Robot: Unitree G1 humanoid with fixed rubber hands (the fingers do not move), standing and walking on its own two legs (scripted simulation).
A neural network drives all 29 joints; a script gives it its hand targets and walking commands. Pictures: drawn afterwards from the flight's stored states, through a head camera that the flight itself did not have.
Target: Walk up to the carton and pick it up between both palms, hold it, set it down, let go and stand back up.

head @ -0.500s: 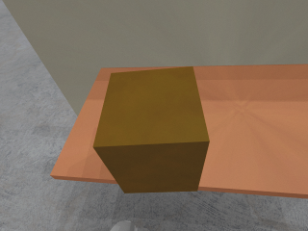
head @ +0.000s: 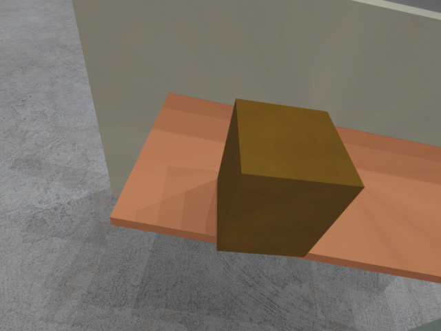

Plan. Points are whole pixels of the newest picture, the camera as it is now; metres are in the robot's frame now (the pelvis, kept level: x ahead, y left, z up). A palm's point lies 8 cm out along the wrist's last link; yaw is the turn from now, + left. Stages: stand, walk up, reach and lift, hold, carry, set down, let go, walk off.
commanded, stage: walk up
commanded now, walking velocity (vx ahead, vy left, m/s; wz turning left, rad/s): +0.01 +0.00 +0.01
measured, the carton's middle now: (271, 181) +0.42 -0.11 +0.06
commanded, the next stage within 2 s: none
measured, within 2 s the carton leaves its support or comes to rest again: neither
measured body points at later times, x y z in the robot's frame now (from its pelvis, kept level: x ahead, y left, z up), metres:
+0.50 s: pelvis +0.07 -0.03 -0.02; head +0.10 -0.01 +0.43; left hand +0.17 +0.19 -0.18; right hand -0.08 -0.21 -0.15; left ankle -0.04 +0.07 -0.76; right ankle +0.16 -0.18 -0.72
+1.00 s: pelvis +0.08 -0.08 -0.01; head +0.10 -0.14 +0.43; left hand +0.08 +0.20 -0.12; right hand +0.12 -0.34 -0.19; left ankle +0.08 +0.15 -0.64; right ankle +0.18 -0.16 -0.76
